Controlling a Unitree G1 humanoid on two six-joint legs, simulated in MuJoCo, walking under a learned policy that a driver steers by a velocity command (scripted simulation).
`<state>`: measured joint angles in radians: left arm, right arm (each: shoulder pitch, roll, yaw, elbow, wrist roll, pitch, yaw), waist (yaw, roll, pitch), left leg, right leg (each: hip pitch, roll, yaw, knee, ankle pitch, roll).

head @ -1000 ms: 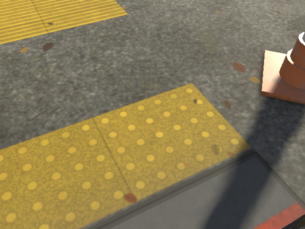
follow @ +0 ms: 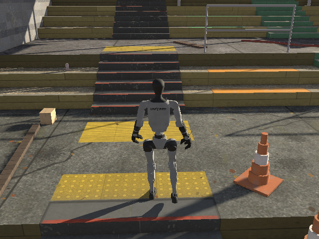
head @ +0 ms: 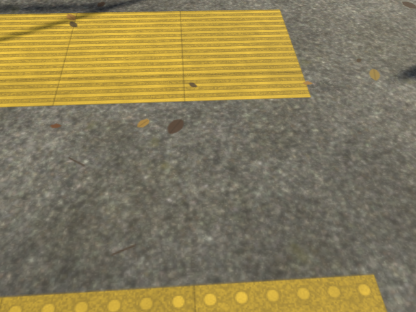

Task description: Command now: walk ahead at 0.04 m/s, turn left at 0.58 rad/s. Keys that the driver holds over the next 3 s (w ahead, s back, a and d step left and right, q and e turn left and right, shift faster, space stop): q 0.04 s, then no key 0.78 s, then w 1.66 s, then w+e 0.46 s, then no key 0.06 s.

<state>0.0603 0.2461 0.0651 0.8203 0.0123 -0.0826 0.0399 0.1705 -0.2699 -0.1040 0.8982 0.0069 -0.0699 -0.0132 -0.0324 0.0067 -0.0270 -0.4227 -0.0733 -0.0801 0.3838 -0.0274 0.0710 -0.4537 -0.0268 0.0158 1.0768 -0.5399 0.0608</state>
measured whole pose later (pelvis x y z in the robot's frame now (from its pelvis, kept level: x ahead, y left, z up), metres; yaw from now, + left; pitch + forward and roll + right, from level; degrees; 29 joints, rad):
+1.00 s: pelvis +0.03 -0.04 +0.00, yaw +7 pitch +0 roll +0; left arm 0.25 0.23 0.09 0.92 0.04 -0.09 0.00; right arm 0.28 -0.21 -0.07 0.90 -0.02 -0.09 -0.01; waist 0.00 0.01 0.00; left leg -0.15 0.03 -0.02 0.44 -0.29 0.03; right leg -0.25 0.00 -0.05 0.55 -0.33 -0.08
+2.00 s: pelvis +0.52 +0.00 -0.02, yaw +7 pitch +4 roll +2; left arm 0.00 0.23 0.04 0.79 -0.01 -0.10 -0.03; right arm 0.39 -0.26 -0.06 0.99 0.02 -0.06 -0.01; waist -0.07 -0.02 0.00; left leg 0.00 0.00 0.04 0.42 -0.45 0.00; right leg -0.53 -0.04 -0.03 0.52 -0.06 -0.07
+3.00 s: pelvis +1.06 +0.07 -0.01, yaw -6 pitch +2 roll +2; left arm 0.08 0.24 0.06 0.81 -0.01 -0.03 -0.04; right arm 0.30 -0.25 -0.07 0.95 0.00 -0.07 -0.02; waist -0.06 -0.03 0.02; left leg 0.07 -0.01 0.27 0.25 -0.34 -0.01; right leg -0.66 -0.09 -0.02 0.67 -0.01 -0.06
